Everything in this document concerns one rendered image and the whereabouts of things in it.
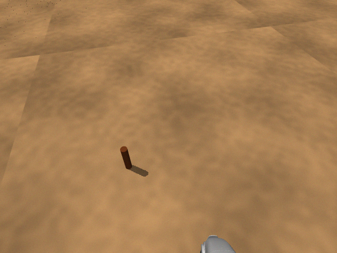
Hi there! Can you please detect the can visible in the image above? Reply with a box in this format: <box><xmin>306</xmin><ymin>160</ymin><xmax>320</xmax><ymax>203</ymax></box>
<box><xmin>120</xmin><ymin>146</ymin><xmax>132</xmax><ymax>169</ymax></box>

